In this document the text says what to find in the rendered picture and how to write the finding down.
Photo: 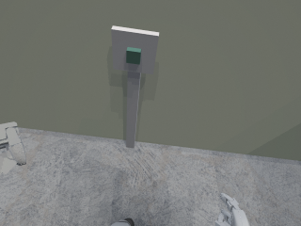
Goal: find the panel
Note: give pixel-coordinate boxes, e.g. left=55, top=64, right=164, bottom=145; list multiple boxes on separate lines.
left=111, top=25, right=159, bottom=148

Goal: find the button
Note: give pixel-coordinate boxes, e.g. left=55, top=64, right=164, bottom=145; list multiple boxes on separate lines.
left=126, top=47, right=141, bottom=65

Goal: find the left robot hand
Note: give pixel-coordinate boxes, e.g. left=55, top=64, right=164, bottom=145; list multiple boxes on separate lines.
left=0, top=121, right=26, bottom=174

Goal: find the right robot hand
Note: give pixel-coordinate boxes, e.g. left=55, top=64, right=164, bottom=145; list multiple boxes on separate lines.
left=215, top=192, right=250, bottom=226

